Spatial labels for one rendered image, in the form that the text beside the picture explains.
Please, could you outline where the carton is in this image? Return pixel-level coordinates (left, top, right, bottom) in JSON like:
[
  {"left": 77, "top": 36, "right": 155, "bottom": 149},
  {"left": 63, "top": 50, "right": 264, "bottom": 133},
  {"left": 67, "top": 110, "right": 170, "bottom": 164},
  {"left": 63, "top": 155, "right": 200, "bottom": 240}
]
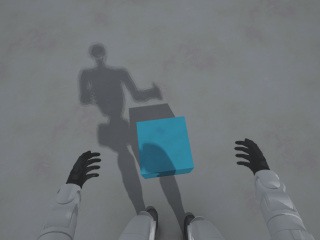
[{"left": 136, "top": 116, "right": 194, "bottom": 179}]

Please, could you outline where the right robot forearm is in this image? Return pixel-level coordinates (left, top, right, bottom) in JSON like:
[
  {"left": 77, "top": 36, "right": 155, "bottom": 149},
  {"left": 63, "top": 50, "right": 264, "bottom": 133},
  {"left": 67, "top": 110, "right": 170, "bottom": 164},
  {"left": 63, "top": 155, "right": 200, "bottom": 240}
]
[{"left": 254, "top": 169, "right": 315, "bottom": 240}]

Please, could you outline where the robot left hand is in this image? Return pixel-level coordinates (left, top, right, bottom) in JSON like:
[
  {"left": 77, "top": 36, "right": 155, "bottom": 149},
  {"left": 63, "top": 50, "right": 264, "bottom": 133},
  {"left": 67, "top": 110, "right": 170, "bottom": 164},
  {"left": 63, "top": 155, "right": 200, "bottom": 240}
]
[{"left": 66, "top": 150, "right": 101, "bottom": 189}]

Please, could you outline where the robot right hand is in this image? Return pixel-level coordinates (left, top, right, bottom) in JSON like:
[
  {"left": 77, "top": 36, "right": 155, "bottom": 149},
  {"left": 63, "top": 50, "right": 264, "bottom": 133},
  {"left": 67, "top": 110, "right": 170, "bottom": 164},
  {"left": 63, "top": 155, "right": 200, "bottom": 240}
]
[{"left": 234, "top": 138, "right": 270, "bottom": 175}]

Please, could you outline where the left robot forearm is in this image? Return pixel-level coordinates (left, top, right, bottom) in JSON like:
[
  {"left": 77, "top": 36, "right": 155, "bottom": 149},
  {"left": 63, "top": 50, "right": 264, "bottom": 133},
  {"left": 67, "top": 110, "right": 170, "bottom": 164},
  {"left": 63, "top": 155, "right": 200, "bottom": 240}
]
[{"left": 37, "top": 183, "right": 82, "bottom": 240}]

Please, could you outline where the robot left foot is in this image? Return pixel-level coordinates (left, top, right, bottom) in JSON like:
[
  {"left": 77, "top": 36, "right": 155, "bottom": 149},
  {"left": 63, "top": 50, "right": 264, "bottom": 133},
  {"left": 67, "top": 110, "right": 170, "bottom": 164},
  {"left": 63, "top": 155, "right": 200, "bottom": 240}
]
[{"left": 146, "top": 208, "right": 158, "bottom": 240}]

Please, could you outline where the left robot thigh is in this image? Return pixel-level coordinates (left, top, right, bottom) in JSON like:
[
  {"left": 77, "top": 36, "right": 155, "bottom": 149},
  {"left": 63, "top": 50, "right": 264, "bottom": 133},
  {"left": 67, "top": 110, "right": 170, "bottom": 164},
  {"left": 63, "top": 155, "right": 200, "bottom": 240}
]
[{"left": 118, "top": 215, "right": 156, "bottom": 240}]

